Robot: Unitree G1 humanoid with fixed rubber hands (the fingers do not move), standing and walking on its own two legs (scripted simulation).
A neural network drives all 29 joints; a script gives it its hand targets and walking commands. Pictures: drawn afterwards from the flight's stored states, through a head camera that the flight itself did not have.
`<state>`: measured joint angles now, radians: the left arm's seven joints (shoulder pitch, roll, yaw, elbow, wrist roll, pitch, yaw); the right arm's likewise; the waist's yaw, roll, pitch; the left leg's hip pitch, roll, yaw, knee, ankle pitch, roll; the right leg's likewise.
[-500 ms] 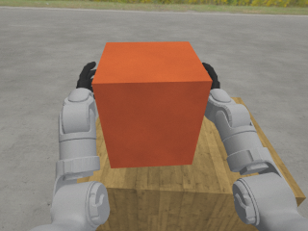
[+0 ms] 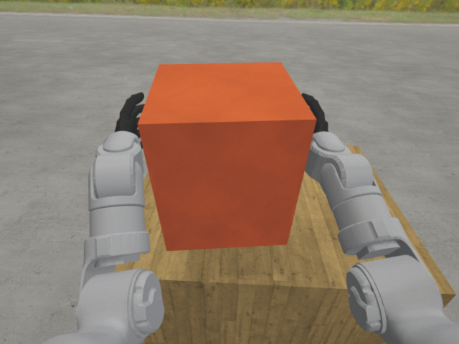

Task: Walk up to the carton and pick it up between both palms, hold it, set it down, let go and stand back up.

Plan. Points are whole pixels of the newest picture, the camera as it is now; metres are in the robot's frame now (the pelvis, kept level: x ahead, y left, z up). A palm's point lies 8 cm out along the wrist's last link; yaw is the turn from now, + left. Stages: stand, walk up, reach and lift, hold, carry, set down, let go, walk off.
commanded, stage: hold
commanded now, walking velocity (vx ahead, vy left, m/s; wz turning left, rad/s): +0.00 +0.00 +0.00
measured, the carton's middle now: (224, 156) +0.38 +0.00 +0.21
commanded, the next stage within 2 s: set down in 0.90 s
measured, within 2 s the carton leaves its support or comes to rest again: neither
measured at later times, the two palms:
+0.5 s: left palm (128, 140) +0.37 +0.15 +0.25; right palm (312, 139) +0.37 -0.15 +0.25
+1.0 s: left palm (126, 136) +0.37 +0.16 +0.26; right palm (312, 138) +0.37 -0.15 +0.25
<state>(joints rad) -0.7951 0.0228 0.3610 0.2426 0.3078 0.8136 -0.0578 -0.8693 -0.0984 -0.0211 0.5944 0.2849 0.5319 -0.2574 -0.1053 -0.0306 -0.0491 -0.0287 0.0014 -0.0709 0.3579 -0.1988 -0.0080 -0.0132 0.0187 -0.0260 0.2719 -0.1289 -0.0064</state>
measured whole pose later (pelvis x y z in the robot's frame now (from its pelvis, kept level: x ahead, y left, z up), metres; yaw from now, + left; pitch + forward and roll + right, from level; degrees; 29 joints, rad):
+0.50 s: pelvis +0.00 +0.00 +0.00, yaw +0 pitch -7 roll -1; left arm -0.78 0.03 0.35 0.21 0.30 0.82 -0.06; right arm -0.85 -0.10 0.00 0.56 0.29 0.53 -0.26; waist -0.11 -0.03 -0.05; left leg -0.04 0.00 -0.07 0.36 -0.20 -0.01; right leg -0.01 0.02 -0.03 0.27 -0.13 -0.01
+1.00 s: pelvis +0.00 +0.00 +0.00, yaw +0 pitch -8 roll -1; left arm -0.77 0.03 0.34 0.18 0.29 0.81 -0.05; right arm -0.84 -0.09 -0.01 0.53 0.27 0.52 -0.26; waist -0.11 -0.03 -0.03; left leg -0.02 0.00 -0.07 0.36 -0.21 -0.01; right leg 0.01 0.02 -0.03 0.25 -0.13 0.00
